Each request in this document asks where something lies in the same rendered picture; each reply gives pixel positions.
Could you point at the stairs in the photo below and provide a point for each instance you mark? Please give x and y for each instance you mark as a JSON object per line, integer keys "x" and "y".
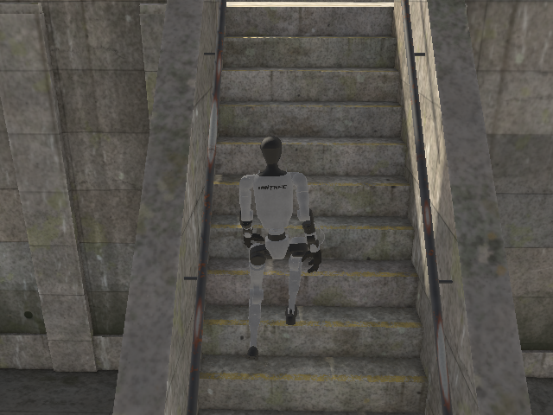
{"x": 322, "y": 80}

